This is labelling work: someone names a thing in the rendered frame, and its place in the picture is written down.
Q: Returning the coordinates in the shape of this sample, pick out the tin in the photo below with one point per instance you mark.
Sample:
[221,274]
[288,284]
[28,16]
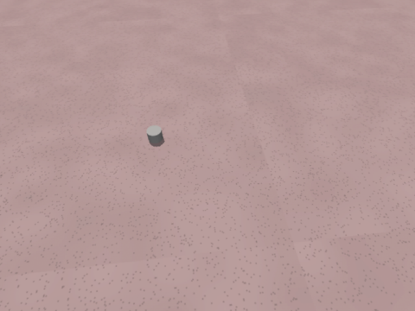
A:
[154,134]

